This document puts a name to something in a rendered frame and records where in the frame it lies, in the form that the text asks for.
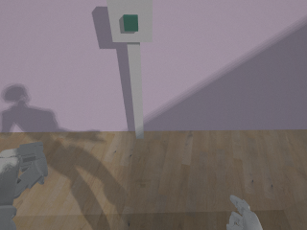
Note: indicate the panel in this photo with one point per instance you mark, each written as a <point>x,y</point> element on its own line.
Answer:
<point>144,11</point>

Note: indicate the button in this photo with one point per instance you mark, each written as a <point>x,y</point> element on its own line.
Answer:
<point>130,22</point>

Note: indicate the robot left hand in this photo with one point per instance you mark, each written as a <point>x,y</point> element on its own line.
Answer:
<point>31,161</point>

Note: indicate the robot right hand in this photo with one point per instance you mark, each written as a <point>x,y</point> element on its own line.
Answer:
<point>247,221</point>

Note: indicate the robot left forearm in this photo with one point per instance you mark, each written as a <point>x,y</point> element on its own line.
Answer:
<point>7,212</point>

